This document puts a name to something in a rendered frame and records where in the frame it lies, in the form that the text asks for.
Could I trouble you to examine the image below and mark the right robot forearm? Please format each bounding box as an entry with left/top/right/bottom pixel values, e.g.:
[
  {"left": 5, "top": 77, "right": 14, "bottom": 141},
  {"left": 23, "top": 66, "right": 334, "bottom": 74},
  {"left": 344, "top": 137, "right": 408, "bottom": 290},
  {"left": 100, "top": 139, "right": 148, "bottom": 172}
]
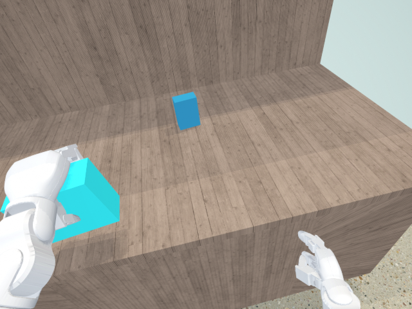
[{"left": 321, "top": 278, "right": 361, "bottom": 309}]

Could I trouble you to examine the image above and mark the robot left hand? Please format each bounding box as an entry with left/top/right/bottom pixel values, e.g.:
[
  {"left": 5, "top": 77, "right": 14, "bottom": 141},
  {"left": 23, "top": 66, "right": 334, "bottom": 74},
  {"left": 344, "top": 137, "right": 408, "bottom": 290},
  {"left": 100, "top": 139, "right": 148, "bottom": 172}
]
[{"left": 5, "top": 144, "right": 83, "bottom": 230}]

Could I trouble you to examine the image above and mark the robot right hand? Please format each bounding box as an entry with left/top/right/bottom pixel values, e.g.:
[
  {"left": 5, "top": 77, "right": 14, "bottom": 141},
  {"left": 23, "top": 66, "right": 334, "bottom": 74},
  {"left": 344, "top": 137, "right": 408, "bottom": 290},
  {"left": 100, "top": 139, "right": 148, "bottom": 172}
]
[{"left": 295, "top": 230, "right": 344, "bottom": 289}]

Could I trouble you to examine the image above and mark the left robot forearm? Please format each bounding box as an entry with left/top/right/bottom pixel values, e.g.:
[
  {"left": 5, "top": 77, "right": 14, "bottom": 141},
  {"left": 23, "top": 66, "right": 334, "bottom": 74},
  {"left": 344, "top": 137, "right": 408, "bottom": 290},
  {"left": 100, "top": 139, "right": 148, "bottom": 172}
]
[{"left": 0, "top": 196, "right": 57, "bottom": 309}]

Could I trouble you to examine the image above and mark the sponge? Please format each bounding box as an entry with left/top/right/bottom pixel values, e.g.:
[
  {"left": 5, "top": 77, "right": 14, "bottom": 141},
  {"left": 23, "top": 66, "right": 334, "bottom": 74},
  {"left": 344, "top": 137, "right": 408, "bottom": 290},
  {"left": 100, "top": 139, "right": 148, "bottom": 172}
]
[{"left": 0, "top": 158, "right": 120, "bottom": 243}]

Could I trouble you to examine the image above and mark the table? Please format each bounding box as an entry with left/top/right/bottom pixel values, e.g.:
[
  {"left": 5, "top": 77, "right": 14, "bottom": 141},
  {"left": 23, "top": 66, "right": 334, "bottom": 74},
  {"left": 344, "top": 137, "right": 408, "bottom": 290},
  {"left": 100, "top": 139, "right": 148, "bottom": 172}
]
[{"left": 0, "top": 0, "right": 412, "bottom": 309}]

